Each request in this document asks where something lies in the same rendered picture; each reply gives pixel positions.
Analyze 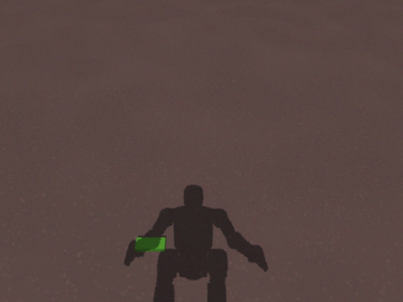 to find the small box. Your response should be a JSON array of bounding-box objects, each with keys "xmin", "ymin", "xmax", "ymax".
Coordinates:
[{"xmin": 135, "ymin": 237, "xmax": 166, "ymax": 252}]

